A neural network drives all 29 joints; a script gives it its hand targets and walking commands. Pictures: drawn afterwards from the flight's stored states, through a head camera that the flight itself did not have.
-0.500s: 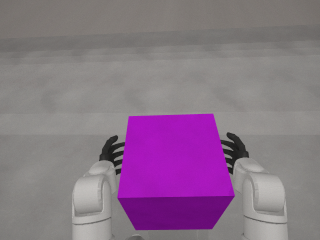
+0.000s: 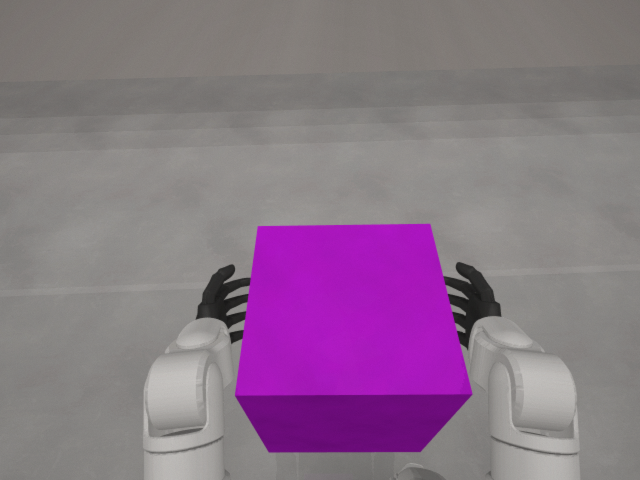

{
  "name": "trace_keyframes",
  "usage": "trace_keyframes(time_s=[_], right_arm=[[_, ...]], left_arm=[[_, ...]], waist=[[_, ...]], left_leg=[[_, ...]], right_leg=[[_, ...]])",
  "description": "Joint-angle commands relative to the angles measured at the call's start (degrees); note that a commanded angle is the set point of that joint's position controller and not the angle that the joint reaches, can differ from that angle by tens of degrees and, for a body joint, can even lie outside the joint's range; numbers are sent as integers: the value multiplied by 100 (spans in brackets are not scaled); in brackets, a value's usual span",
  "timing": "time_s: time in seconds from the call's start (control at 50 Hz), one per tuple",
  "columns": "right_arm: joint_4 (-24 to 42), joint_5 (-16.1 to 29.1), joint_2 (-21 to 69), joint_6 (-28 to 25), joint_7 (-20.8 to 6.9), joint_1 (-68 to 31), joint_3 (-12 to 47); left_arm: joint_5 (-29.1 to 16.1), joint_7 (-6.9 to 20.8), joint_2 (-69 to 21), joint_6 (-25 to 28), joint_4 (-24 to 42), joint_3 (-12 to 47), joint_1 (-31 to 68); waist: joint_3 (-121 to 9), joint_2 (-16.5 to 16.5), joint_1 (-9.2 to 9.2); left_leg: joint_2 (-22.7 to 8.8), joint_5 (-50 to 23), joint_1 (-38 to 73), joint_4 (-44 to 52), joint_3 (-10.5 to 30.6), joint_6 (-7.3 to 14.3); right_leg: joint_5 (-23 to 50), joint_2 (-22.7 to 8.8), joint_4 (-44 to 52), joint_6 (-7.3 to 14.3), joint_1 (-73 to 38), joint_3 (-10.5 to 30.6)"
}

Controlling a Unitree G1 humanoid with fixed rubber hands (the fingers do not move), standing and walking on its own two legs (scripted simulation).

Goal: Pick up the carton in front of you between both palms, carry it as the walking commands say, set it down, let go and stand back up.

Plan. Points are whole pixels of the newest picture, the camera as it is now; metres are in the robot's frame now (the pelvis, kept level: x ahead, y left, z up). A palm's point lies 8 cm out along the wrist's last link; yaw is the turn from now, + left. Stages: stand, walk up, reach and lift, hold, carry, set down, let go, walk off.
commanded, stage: carry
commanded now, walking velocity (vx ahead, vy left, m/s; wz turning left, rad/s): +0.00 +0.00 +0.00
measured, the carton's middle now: (344, 345) +0.28 +0.00 +0.00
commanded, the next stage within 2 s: hold in 2.00 s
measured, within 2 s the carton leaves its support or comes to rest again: neither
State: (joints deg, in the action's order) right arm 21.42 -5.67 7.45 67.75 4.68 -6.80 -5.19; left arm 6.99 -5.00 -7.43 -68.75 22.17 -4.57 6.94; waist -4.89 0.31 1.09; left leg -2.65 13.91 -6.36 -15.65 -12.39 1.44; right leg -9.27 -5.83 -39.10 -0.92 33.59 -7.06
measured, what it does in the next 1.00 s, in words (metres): walks ahead: right foot, then left foot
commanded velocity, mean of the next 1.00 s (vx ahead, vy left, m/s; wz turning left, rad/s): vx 0.00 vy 0.00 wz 0.00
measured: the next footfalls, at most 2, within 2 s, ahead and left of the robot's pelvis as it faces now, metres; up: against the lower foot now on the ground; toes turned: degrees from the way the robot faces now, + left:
right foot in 0.10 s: +0.25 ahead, -0.12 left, +0.00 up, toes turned +13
left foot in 0.34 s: +0.20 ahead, +0.10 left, +0.00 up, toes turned +2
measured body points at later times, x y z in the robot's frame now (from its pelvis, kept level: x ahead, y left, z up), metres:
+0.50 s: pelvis +0.22 -0.01 -0.01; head +0.20 -0.01 +0.44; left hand +0.49 +0.15 +0.07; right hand +0.51 -0.15 +0.08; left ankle +0.16 +0.10 -0.75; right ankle +0.21 -0.11 -0.75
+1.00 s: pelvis +0.25 +0.00 -0.01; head +0.23 +0.00 +0.44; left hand +0.52 +0.16 +0.07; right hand +0.53 -0.14 +0.07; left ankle +0.17 +0.10 -0.75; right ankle +0.21 -0.12 -0.75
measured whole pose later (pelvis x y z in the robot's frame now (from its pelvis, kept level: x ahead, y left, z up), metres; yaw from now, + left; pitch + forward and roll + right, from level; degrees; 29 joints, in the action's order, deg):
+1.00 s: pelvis +0.25 +0.00 -0.01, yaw +2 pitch +4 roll +0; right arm 17.6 -7.4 7.7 69.9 4.4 -9.8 -6.3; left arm 7.2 -4.8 -7.7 -69.7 17.5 -6.4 9.5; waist -7.6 -0.4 -0.1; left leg -3.5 20.7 -10.7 -29.2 -9.6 -0.8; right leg -17.9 -4.5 -30.7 -0.8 14.9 -10.7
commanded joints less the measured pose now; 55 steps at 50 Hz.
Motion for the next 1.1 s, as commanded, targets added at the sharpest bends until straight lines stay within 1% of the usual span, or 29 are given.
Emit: trace_keyframes(time_s=[0.0, 0.02, 0.04, 0.06, 0.08, 0.1, 0.12, 0.14, 0.16, 0.18, 0.2, 0.22, 0.24, 0.28, 0.3, 0.32, 0.34, 0.36, 0.38, 0.4, 0.46, 0.48, 0.52, 0.6, 0.7, 0.76, 0.96, 1.02, 1.08], right_arm=[[449, 2305, 4959, 92, -1486, -2339, 4006], [420, 2244, 4882, 129, -1468, -2287, 3969], [387, 2196, 4813, 167, -1453, -2272, 3940], [347, 2162, 4753, 205, -1443, -2295, 3918], [293, 2122, 4671, 242, -1437, -2305, 3888], [236, 2089, 4575, 272, -1436, -2361, 3848], [321, 2138, 4593, 348, -1423, -2584, 3922], [279, 2180, 4666, 384, -1429, -2562, 3957], [189, 2187, 4818, 358, -1451, -2580, 4004], [214, 2208, 4988, 302, -1469, -2729, 4060], [249, 2242, 5169, 243, -1477, -2918, 4118], [266, 2289, 5347, 189, -1469, -3025, 4148], [278, 2305, 5447, 142, -1449, -2998, 4172], [361, 2267, 5511, 71, -1405, -2869, 4195], [406, 2240, 5498, 52, -1389, -2815, 4191], [468, 2227, 5456, 56, -1379, -2801, 4177], [489, 2228, 5388, 81, -1377, -2789, 4153], [460, 2196, 5314, 106, -1379, -2848, 4114], [377, 2148, 5237, 146, -1391, -2840, 4056], [199, 2126, 5179, 193, -1408, -2700, 3985], [-275, 2047, 5074, 259, -1452, -2374, 3857], [-352, 2050, 5073, 265, -1467, -2387, 3841], [-376, 2103, 5135, 254, -1492, -2566, 3856], [-189, 2232, 5287, 210, -1498, -2951, 3921], [-52, 2230, 5280, 207, -1456, -2917, 3944], [-25, 2211, 5268, 211, -1445, -2864, 3953], [-159, 2152, 5241, 209, -1458, -2734, 3946], [-279, 2110, 5262, 143, -1477, -2695, 3974], [-390, 2055, 5310, 6, -1504, -2715, 4021]], left_arm=[[-2279, 1312, -5088, 7, 404, 4058, 2410], [-2300, 1328, -5002, -45, 398, 4045, 2394], [-2315, 1349, -4933, -92, 377, 4024, 2374], [-2318, 1373, -4886, -134, 336, 4002, 2364], [-2317, 1401, -4824, -172, 304, 3980, 2407], [-2320, 1426, -4714, -217, 271, 3924, 2443], [-2290, 1449, -4692, -220, 104, 3869, 2434], [-2303, 1459, -4776, -189, -118, 3771, 2255], [-2340, 1471, -4969, -146, -104, 3775, 2278], [-2365, 1488, -5194, -99, -76, 3800, 2423], [-2388, 1506, -5391, -55, -29, 3827, 2583], [-2413, 1519, -5497, -21, 47, 3837, 2721], [-2435, 1531, -5562, 6, 108, 3855, 2759], [-2474, 1546, -5575, 52, 199, 3887, 2713], [-2487, 1550, -5533, 66, 249, 3911, 2711], [-2491, 1552, -5479, 73, 292, 3926, 2715], [-2471, 1551, -5399, 64, 286, 3913, 2698], [-2473, 1551, -5326, 27, 306, 3925, 2771], [-2472, 1544, -5295, -25, 237, 3948, 2799], [-2430, 1537, -5202, -76, 135, 3928, 2722], [-2312, 1525, -5030, -173, -198, 3879, 2556], [-2294, 1523, -5031, -181, -275, 3869, 2554], [-2309, 1522, -5106, -169, -324, 3878, 2683], [-2399, 1509, -5269, -126, -186, 3926, 3011], [-2413, 1483, -5278, -113, -95, 3925, 2931], [-2403, 1483, -5267, -113, -76, 3924, 2867], [-2351, 1506, -5234, -111, -191, 3921, 2761], [-2304, 1524, -5255, -44, -325, 3943, 2722], [-2244, 1548, -5298, 96, -444, 3988, 2741]], waist=[[-1044, -953, -6], [-1041, -979, -4], [-1041, -945, -30], [-1080, -786, -101], [-1170, -620, -137], [-1423, -265, -175], [-2084, 907, -246], [-2361, 1317, -223], [-2231, 1092, -201], [-2213, 885, -185], [-2006, 768, -163], [-1906, 814, -163], [-1995, 835, -170], [-2214, 749, -157], [-2229, 668, -125], [-2211, 628, -120], [-2174, 548, -99], [-1983, 187, -142], [-1838, -107, -163], [-1743, -241, -145], [-1647, -346, -113], [-1668, -336, -109], [-1654, -330, -103], [-1625, -291, -103], [-1804, -102, -103], [-1829, -48, -105], [-1699, -94, -111], [-1658, -83, -109], [-1589, -72, -105]], left_leg=[[-1069, -3624, 981, -34, 257, 328], [-1011, -3792, 981, -247, 138, 239], [-938, -3764, 908, -561, 10, 132], [-798, -3748, 685, -1082, -190, -31], [-659, -3457, 277, -1553, -223, -237], [-523, -2093, -346, -2260, -128, -444], [-187, 288, -1502, -3418, 197, -567], [99, 1936, -2080, -4023, 577, -566], [-16, 2148, -2121, -4040, 893, -471], [-131, 2155, -2023, -3588, 1051, -352], [-261, 2121, -1752, -2738, 1096, -306], [-188, 1909, -1429, -2095, 984, -318], [-70, 1516, -1123, -1798, 826, -340], [-71, 594, -674, -1172, 605, -356], [-130, -200, -392, -685, 504, -370], [-255, -848, -113, -486, 526, -374], [-540, -1131, 40, -399, 672, -368], [-836, -1796, -102, -697, 902, -316], [-912, -2249, -47, -969, 865, -270], [-912, -2523, -51, -1042, 852, -253], [-801, -3607, -87, -1272, 824, -234], [-788, -3893, -49, -1342, 808, -237], [-787, -4246, 0, -1399, 786, -234], [-744, -4250, 46, -1425, 733, -243], [-656, -3868, 88, -1506, 667, -262], [-630, -3713, 109, -1478, 646, -275], [-687, -3504, 129, -1386, 651, -233], [-706, -3262, 57, -1401, 654, -200], [-716, -2774, -88, -1370, 671, -154]], right_leg=[[713, 347, 758, 9, -421, -464], [961, 411, 969, 20, -668, -545], [1241, 488, 1269, 32, -1044, -649], [1698, 599, 1769, 57, -1692, -822], [2236, 474, 2022, 65, -2508, -752], [3800, -280, 1792, 106, -3459, -44], [6019, -1447, 1115, 881, -5005, 1223], [5958, -1798, 1462, 1393, -5263, 1927], [5124, -1747, 1755, 1378, -4858, 1739], [4340, -1608, 1902, 1199, -4581, 1501], [3915, -1441, 1997, 954, -4113, 1160], [3410, -1259, 2105, 798, -3800, 891], [3064, -1145, 2154, 758, -3665, 698], [2745, -988, 1992, 681, -3585, 351], [2588, -869, 1843, 579, -3439, 143], [2150, -747, 1712, 460, -3201, 54], [1596, -681, 1632, 321, -2960, -25], [1292, -492, 1497, 191, -2872, -124], [1526, -443, 1414, 125, -2733, -40], [1834, -441, 1259, 99, -2691, -27], [2718, -422, 826, 77, -2614, -16], [2786, -389, 740, 59, -2564, -45], [2637, -324, 665, 15, -2469, -93], [2564, -280, 700, -17, -2492, -100], [3098, -324, 694, 35, -2717, -52], [3210, -340, 711, 49, -2753, -34], [2851, -382, 773, 62, -2651, 24], [2676, -411, 750, 86, -2605, 55], [2230, -430, 785, 119, -2517, 88]])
